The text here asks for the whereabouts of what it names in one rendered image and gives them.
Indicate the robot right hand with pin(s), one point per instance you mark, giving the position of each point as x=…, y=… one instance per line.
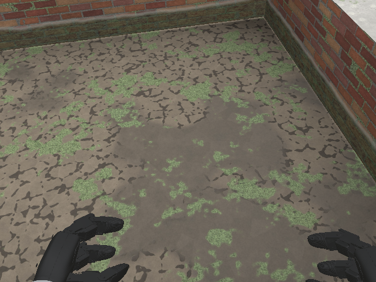
x=361, y=263

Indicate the robot left hand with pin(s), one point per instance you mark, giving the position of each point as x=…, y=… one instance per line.
x=68, y=251

